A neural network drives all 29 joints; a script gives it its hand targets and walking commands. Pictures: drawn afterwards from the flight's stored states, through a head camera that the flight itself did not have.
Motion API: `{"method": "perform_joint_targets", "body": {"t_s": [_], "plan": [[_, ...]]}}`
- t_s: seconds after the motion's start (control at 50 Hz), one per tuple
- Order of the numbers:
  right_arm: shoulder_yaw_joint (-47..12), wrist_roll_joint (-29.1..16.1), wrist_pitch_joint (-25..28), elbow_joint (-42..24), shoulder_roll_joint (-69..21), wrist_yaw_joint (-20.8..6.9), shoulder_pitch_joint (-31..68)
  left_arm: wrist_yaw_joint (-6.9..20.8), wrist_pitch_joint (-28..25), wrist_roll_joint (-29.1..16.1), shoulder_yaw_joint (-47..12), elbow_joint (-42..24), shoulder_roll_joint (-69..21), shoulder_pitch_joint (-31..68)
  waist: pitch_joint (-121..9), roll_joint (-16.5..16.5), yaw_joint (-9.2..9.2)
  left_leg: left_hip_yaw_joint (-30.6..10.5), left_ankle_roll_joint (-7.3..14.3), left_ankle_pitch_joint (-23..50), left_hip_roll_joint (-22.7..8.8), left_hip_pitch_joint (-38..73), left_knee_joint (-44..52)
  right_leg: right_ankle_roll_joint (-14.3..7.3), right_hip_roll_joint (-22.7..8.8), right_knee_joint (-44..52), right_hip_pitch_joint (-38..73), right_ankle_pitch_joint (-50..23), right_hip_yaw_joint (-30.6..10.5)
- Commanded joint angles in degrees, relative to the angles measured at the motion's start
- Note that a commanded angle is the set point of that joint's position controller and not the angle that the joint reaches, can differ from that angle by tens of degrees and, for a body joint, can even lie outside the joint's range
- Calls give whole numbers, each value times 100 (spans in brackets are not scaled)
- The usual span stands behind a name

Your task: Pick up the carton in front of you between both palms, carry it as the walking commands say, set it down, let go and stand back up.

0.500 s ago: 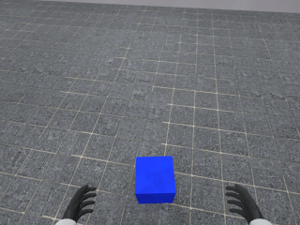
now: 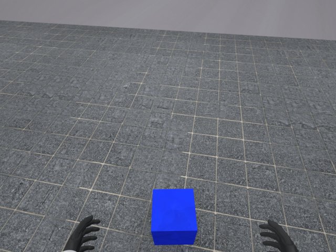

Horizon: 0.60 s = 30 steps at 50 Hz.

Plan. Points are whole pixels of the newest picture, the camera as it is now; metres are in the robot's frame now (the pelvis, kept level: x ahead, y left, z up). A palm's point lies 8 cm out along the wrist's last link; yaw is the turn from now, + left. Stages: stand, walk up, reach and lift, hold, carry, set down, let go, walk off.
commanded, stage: stand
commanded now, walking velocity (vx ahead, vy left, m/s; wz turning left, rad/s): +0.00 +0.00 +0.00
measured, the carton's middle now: (173, 217) +0.43 +0.02 -0.65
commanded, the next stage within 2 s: none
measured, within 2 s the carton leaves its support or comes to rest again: neither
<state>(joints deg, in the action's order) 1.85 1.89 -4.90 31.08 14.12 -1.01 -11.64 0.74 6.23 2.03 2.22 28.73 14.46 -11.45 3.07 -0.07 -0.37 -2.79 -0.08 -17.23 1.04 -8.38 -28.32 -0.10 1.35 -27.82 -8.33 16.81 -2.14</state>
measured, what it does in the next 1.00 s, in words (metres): stands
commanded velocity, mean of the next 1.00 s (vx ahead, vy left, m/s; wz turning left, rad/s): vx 0.00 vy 0.00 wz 0.00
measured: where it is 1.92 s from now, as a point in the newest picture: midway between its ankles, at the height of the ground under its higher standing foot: outside the picture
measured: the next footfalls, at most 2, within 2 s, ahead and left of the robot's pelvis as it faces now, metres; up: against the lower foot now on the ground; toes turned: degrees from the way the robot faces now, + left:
none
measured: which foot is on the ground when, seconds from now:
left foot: down 0.00-1.00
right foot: down 0.00-1.00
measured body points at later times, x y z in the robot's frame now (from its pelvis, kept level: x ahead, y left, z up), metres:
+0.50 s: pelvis +0.02 +0.01 +0.00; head +0.02 +0.01 +0.45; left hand +0.16 +0.30 -0.10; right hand +0.16 -0.29 -0.09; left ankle -0.02 +0.12 -0.74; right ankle -0.02 -0.12 -0.74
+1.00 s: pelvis +0.00 +0.00 +0.01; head +0.00 +0.01 +0.46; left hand +0.12 +0.31 -0.10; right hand +0.12 -0.30 -0.10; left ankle -0.02 +0.12 -0.74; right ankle -0.02 -0.12 -0.74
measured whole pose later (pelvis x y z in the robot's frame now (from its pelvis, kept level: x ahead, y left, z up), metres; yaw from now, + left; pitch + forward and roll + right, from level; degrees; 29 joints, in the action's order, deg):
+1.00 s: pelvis +0.00 +0.00 +0.01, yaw +0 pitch -2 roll +0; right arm 1.0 1.6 0.4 52.0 21.0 1.0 -8.9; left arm -1.0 -0.2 1.4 1.1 51.7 21.0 -9.3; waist 0.8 -0.3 -0.2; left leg -2.5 0.5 -14.4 1.3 -6.4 -22.9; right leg 0.2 0.8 -22.6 -6.5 14.1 -2.6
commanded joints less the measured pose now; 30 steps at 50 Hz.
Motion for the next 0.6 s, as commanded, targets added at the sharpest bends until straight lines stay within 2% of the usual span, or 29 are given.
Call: {"method": "perform_joint_targets", "body": {"t_s": [0.0,0.1,0.22,0.38,0.58], "plan": [[284,92,310,-53,952,169,305,-148,-386,46,303,-48,902,241,-273,22,11,-186,-88,344,-325,-465,414,76,-325,433,-398,-148,-271],[268,52,430,288,1098,149,350,-110,-523,35,277,384,1033,248,-640,33,14,-223,-56,1383,-408,-256,249,36,-409,252,-190,-1233,-286],[270,56,487,612,1286,207,295,-177,-592,28,256,732,1212,208,-705,76,45,-297,-10,2008,-473,-51,227,3,-454,202,-52,-1768,-331],[234,33,527,915,1419,247,314,-218,-643,1,195,1066,1314,221,-675,44,35,-334,25,2311,-515,73,269,-15,-514,228,47,-2039,-365],[183,3,552,1218,1478,257,381,-227,-673,-21,137,1393,1378,312,-588,18,28,-376,51,2203,-548,150,448,-38,-568,393,121,-1943,-404]]}}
